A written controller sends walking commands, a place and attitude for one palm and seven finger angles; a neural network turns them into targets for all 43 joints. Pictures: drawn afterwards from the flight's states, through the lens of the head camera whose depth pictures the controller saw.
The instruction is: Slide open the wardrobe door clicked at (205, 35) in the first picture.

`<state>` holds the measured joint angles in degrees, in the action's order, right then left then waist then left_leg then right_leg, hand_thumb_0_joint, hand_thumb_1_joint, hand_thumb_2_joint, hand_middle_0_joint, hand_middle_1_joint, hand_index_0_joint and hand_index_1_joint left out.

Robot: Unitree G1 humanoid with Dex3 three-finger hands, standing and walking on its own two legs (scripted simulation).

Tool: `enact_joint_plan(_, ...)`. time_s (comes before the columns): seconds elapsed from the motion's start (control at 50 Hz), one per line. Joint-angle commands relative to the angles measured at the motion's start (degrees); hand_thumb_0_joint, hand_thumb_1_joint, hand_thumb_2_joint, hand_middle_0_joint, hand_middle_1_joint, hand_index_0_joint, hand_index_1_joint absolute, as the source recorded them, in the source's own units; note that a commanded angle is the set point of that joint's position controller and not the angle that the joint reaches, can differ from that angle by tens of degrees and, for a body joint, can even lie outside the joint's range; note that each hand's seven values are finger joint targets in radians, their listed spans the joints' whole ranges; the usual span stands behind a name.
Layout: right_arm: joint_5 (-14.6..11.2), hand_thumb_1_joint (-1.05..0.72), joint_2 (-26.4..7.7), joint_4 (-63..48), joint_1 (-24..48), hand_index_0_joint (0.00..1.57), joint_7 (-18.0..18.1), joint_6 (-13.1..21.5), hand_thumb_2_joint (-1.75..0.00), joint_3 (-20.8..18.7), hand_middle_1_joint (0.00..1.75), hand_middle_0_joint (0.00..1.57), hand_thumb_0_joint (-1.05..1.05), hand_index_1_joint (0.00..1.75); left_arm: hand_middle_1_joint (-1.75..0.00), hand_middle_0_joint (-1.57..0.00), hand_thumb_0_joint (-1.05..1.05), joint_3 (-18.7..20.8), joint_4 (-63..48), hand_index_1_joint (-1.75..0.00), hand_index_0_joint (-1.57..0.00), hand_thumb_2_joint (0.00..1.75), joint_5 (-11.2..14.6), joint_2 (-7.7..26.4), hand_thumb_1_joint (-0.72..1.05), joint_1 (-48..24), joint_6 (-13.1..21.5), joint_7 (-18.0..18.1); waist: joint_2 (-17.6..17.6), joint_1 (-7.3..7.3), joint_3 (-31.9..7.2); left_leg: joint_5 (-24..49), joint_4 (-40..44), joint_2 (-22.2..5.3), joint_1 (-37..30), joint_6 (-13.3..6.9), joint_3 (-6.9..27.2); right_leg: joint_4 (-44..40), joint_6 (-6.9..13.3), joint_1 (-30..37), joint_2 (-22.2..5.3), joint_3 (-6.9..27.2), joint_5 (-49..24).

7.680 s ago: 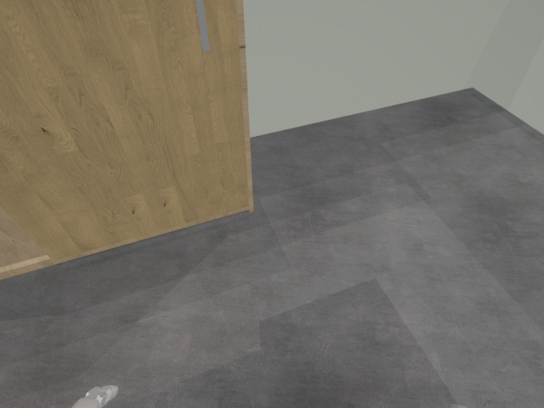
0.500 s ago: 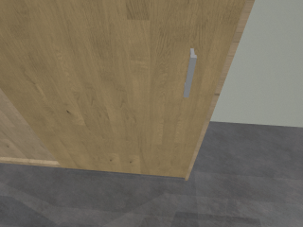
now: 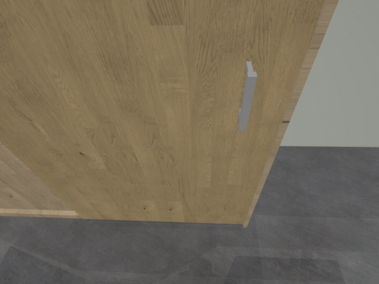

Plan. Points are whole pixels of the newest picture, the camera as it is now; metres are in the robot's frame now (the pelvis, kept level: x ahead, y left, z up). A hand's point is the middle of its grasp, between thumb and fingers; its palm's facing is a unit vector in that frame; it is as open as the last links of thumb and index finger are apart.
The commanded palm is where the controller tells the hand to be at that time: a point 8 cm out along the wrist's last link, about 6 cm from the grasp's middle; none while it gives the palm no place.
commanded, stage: come to a stop and stand still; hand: right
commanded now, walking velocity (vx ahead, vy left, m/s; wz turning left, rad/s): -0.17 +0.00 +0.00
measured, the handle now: (245, 98) +0.47 -0.11 +0.14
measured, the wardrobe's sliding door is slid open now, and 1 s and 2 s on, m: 0.00 0.00 0.00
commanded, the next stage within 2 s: look again from close up in 1.68 s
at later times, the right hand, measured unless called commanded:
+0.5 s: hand out of the picture +0.00 -0.17 -0.16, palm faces +0.01 +0.97 -0.26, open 7.4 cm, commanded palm none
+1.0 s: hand out of the picture -0.10 -0.14 -0.17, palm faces +0.04 +0.99 -0.13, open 7.4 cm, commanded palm none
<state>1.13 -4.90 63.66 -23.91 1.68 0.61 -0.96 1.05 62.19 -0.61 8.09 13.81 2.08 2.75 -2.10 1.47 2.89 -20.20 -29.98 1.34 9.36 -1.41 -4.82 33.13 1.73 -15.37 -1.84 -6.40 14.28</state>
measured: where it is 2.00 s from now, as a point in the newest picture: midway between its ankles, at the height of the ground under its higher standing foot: outside the picture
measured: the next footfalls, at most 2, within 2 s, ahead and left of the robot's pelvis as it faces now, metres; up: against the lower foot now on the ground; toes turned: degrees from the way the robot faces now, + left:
none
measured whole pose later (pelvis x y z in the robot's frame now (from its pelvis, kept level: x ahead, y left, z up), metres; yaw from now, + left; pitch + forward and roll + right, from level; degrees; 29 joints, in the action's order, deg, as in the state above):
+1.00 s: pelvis -0.07 +0.01 +0.01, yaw +0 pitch -1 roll +0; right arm 1.1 -7.1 63.2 -20.0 1.2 -0.5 -0.6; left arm -0.3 64.7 -1.3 5.4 20.2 -0.1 1.1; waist -1.1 0.1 1.7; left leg -11.7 -25.1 -0.2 13.0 -1.3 -4.9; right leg 25.8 0.8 -15.2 -1.2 -3.7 10.3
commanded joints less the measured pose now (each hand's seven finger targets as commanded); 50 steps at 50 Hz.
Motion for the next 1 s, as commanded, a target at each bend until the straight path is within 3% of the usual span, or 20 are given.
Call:
enact_joint_plan(0.0, 0.2, -0.9, -4.1, -2.0, -3.9, 0.2, 1.5, 0.3, -0.9, -0.3, 0.3, 0.2, 0.0, 0.3, -0.3, -0.2, 0.0, 0.2, -0.9, -0.3, -0.2, 0.9, 0.6, 4.5, 0.9, 4.8, -0.3, 0.5, 6.0, -0.95, 0.1, 15.6, 5.6, -5.8, 4.6, 1.2, 5.8, -6.2, 3.4, 9.4, -10.4, 7.5, -39.7)
enact_joint_plan(0.04, 0.0, -0.9, -5.4, -2.2, -2.7, 0.2, 1.3, -0.1, -0.9, -0.2, 0.3, 0.2, 0.0, 0.3, -0.3, -0.2, 0.0, 0.0, -1.6, -0.3, -0.2, 0.9, 0.7, 4.4, 0.9, 4.5, -0.3, 0.9, 9.1, -1.14, 2.0, 17.5, 4.1, -6.7, 4.4, 1.5, 5.2, -8.1, 3.1, 8.3, -9.7, 8.5, -43.3)
enact_joint_plan(0.1, 0.0, -0.9, -6.4, -3.1, -2.5, 0.2, 1.4, -0.4, -0.9, -0.7, 0.3, 0.2, 0.0, 0.3, -0.3, -0.2, 0.0, 0.9, -2.6, -0.3, -0.2, 0.9, 0.5, 5.9, 0.9, 4.4, -0.7, 1.2, 7.3, -1.23, -1.2, 19.5, 1.2, -6.4, 5.0, 1.7, 4.4, -6.1, 3.9, 12.9, -10.6, 8.9, -53.2)
enact_joint_plan(0.14, 0.0, -0.9, -6.8, -4.7, -1.1, 0.2, 1.3, -0.7, -0.9, -1.3, 0.3, 0.2, 0.0, 0.3, -0.3, -0.2, 0.0, 1.8, -3.4, -0.3, -0.2, 0.9, 0.3, 7.5, 0.9, 4.3, -1.1, 1.2, 7.6, -1.47, -5.2, 11.9, -1.8, -5.7, 6.4, 2.1, 3.6, -6.0, 5.4, 15.9, -12.4, 9.9, -55.3)
enact_joint_plan(0.2, 0.2, -0.9, -6.5, -6.5, 1.8, 0.2, 0.9, -1.6, -0.9, -1.6, 0.3, 0.2, 0.0, 0.3, -0.3, -0.2, 0.0, 2.5, -4.6, -0.3, -0.2, 0.9, -0.2, 8.5, 0.9, 2.7, -1.5, 1.0, 8.9, -1.53, -4.9, -3.8, -8.5, -4.3, 9.1, 1.8, 3.7, -8.6, 9.2, 14.2, -15.8, 12.2, -51.3)
enact_joint_plan(0.26, 0.4, -0.9, -5.9, -7.1, 1.8, 0.2, 0.6, -2.3, -0.9, -2.0, 0.3, 0.2, 0.0, 0.3, -0.3, -0.2, 0.0, 2.7, -5.8, -0.3, -0.2, 0.9, -0.7, 8.4, 0.9, 0.0, -1.8, 0.5, 7.3, -0.55, -4.9, -5.5, -11.0, -4.5, 6.7, 1.4, 4.1, -10.6, 10.3, 7.0, -16.3, 12.2, -37.6)
enact_joint_plan(0.3, 0.8, -0.9, -5.6, -6.8, 0.2, 0.2, 0.5, -1.8, -0.9, -1.8, 0.3, 0.2, 0.0, 0.3, -0.3, -0.2, 0.0, 2.6, -6.4, -0.3, -0.2, 0.9, -0.7, 7.9, 0.9, -2.0, -2.0, 0.0, 3.2, 1.05, -5.3, 3.2, -3.0, -4.7, 1.1, 1.5, 3.4, -8.6, 7.5, 2.0, -13.3, 10.3, -25.5)
enact_joint_plan(0.32, 0.9, -0.9, -6.3, -6.8, -0.2, 0.2, 0.4, -1.4, -0.9, -1.8, 0.3, 0.2, 0.0, 0.3, -0.3, -0.2, 0.0, 2.5, -6.6, -0.3, -0.2, 0.9, -0.5, 7.5, 0.9, -2.5, -2.1, -0.4, 0.7, 1.26, -5.7, 10.0, 2.5, -5.6, -0.5, 1.5, 4.8, -6.6, 4.9, 0.4, -10.2, 8.5, -16.7)
enact_joint_plan(0.34, 1.1, -0.9, -8.6, -7.4, 1.6, 0.2, 0.6, -0.9, -0.9, -1.8, 0.3, 0.2, 0.0, 0.3, -0.3, -0.2, 0.0, 2.2, -6.8, -0.3, -0.2, 0.9, -0.1, 5.5, 0.9, -1.9, -2.4, -0.8, -5.7, 0.08, -5.1, 14.2, 6.7, -9.9, 0.4, 0.1, 10.9, -3.5, 1.8, -1.7, -5.5, 5.8, -5.4)
enact_joint_plan(0.36, 0.8, -0.9, -11.0, -8.0, 3.7, 0.2, 0.6, -0.7, -0.9, -1.7, 0.3, 0.2, 0.0, 0.3, -0.3, -0.2, 0.0, 1.7, -7.0, -0.3, -0.2, 0.9, 0.1, 3.6, 0.9, -1.3, -2.8, -1.3, -11.4, -1.14, -3.3, 14.6, 10.0, -15.5, 3.1, -2.5, 15.4, -1.7, -0.4, -2.7, -1.2, 2.7, 4.3)
enact_joint_plan(0.38, 0.4, -0.9, -12.1, -8.7, 5.7, 0.2, 0.5, -0.6, -0.9, -1.7, 0.3, 0.2, 0.0, 0.3, -0.3, -0.2, 0.0, 1.7, -6.8, -0.3, -0.2, 0.9, -0.1, 3.2, 0.9, -1.4, -3.5, -1.5, -14.3, -1.38, -1.4, 11.1, 12.8, -17.5, 7.5, -5.4, 16.9, 1.7, -1.2, -1.8, 0.4, 2.7, 8.1)
enact_joint_plan(0.4, 0.5, -0.9, -11.5, -9.1, 6.8, 0.2, 0.7, -0.4, -0.9, -1.7, 0.3, 0.2, 0.0, 0.3, -0.3, -0.2, 0.0, 1.6, -6.3, -0.3, -0.2, 0.9, -0.4, 2.9, 0.9, -1.5, -3.9, -1.7, -13.5, -1.27, -0.6, 9.5, 14.3, -17.1, 9.7, -6.8, 16.5, 4.6, -1.2, -0.9, -0.2, 3.5, 9.6)
enact_joint_plan(0.44, 0.3, -0.9, -11.7, -9.4, 8.6, 0.2, 0.6, -0.3, -0.9, -1.4, 0.3, 0.2, 0.0, 0.3, -0.3, -0.2, 0.0, 1.2, -4.8, -0.3, -0.2, 0.9, -0.4, 2.8, 0.9, 0.1, -3.6, -1.9, -8.1, -2.23, 0.4, 11.8, 12.3, -15.3, 10.1, -6.9, 14.0, 4.4, -1.3, 0.1, -0.4, 4.0, 6.5)
enact_joint_plan(0.48, -0.2, -0.9, -11.8, -8.8, 8.3, 0.2, 0.3, 0.2, -0.9, -1.2, 0.3, 0.2, 0.0, 0.3, -0.3, -0.2, 0.0, 0.7, -3.3, -0.3, -0.2, 0.9, -0.3, 2.8, 0.9, 2.6, -2.9, -1.7, -4.7, -2.72, -1.9, 15.2, 9.3, -13.1, 7.6, -5.1, 11.3, -2.8, -1.4, 3.1, -0.9, 4.2, -0.5)
enact_joint_plan(0.52, -0.5, -0.9, -10.8, -8.1, 7.1, 0.2, 0.2, 0.5, -0.9, -0.9, 0.3, 0.2, 0.0, 0.3, -0.3, -0.2, 0.0, 0.3, -2.3, -0.3, -0.2, 0.9, -0.3, 3.9, 0.9, 3.0, -2.0, -1.5, 0.6, -1.86, -2.2, 14.8, 7.7, -9.9, 6.5, -2.3, 9.3, -7.6, -1.0, 5.2, -3.3, 6.7, -8.1)
enact_joint_plan(0.56, -0.5, -0.9, -10.3, -7.3, 6.4, 0.2, 0.2, 0.2, -0.9, -0.7, 0.3, 0.2, 0.0, 0.3, -0.3, -0.2, 0.0, 0.0, -1.8, -0.3, -0.2, 0.9, -0.3, 4.6, 0.9, 2.0, -1.8, -1.3, 1.8, -0.87, -1.5, 9.3, 9.9, -8.7, 4.5, -0.8, 9.0, -9.5, -1.3, 2.8, -4.6, 7.0, -5.4)
enact_joint_plan(0.6, -0.4, -0.9, -10.1, -6.0, 6.2, 0.2, 0.2, -0.1, -0.9, -0.7, 0.3, 0.2, 0.0, 0.3, -0.3, -0.2, 0.0, -0.3, -1.2, -0.3, -0.2, 0.9, -0.3, 3.7, 0.9, 2.1, -1.8, -1.4, 5.2, -0.46, 2.4, 4.1, 11.1, -7.8, 4.8, -0.6, 8.7, -12.0, -1.2, 0.4, -4.6, 8.1, -2.2)
enact_joint_plan(0.66, -0.5, -0.9, -9.8, -4.7, 4.9, 0.2, 0.0, -0.1, -0.9, -0.5, 0.3, 0.2, 0.0, 0.3, -0.3, -0.2, 0.0, -0.5, -0.4, -0.3, -0.2, 0.9, -0.4, 3.8, 0.9, 3.9, -2.0, -1.4, 3.9, -0.58, 4.0, -2.0, 13.6, -7.5, 5.2, -0.5, 9.1, -13.7, -1.2, -1.4, -3.8, 7.9, 4.4)
enact_joint_plan(0.78, -0.3, -0.9, -9.1, -4.0, 3.9, 0.2, -0.1, -0.1, -0.9, -0.8, 0.3, 0.2, 0.0, 0.3, -0.3, -0.2, 0.0, -0.2, 0.4, -0.3, -0.2, 0.9, -0.6, 3.6, 0.9, 7.8, -2.1, -1.5, 1.2, -1.28, 3.3, -7.6, 14.8, -7.5, 7.3, -0.4, 8.4, -13.7, -0.9, -1.5, -3.3, 7.9, 7.3)
enact_joint_plan(0.98, -0.2, -0.9, -6.6, -2.4, 0.0, 0.2, 0.1, 0.3, -0.9, -0.4, 0.3, 0.2, 0.0, 0.3, -0.3, -0.2, 0.0, -0.3, 0.7, -0.3, -0.2, 0.9, -0.5, 2.6, 0.9, 9.8, -1.3, -1.2, 2.4, -1.07, 2.7, -3.1, 12.2, -7.1, 6.7, -0.4, 7.3, -15.0, -0.4, -3.2, -3.9, 9.3, 8.0)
